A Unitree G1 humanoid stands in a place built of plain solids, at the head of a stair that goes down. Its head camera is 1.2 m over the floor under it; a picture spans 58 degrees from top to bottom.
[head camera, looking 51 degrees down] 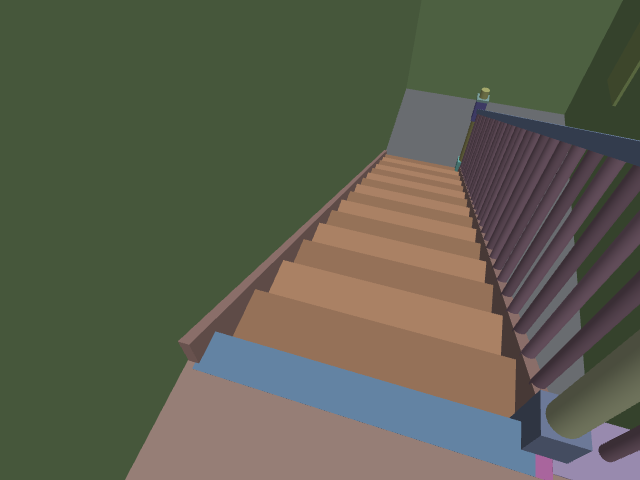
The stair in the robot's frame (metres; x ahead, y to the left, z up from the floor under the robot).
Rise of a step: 0.17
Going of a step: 0.27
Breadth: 0.93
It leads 17 degrees to the right of straight ahead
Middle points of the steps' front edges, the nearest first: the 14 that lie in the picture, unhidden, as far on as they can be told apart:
0.48 -0.11 0.00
0.73 -0.20 -0.16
0.99 -0.28 -0.33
1.24 -0.36 -0.50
1.50 -0.44 -0.66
1.75 -0.52 -0.83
2.01 -0.60 -1.00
2.26 -0.68 -1.16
2.52 -0.76 -1.33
2.77 -0.83 -1.50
3.03 -0.91 -1.66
3.28 -0.99 -1.83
3.54 -1.07 -2.00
3.79 -1.15 -2.16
